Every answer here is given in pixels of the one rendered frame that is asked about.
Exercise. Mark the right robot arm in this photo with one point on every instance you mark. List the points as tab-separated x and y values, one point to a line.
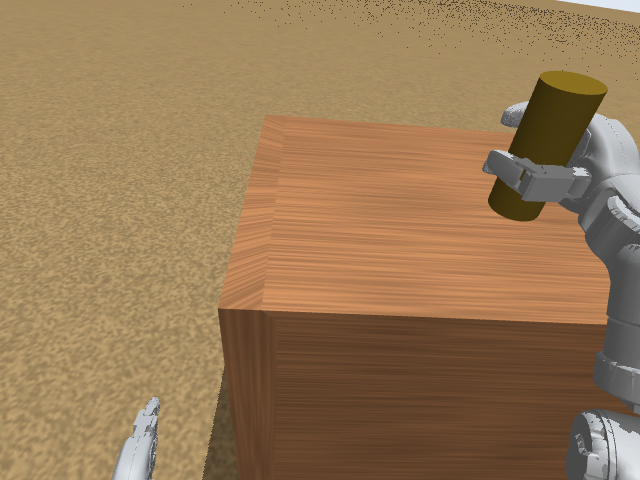
605	445

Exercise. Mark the can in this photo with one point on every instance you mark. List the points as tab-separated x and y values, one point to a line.
558	113

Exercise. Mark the left robot hand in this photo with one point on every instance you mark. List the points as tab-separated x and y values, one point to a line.
137	456

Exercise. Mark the right robot hand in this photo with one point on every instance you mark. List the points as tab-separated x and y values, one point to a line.
605	150

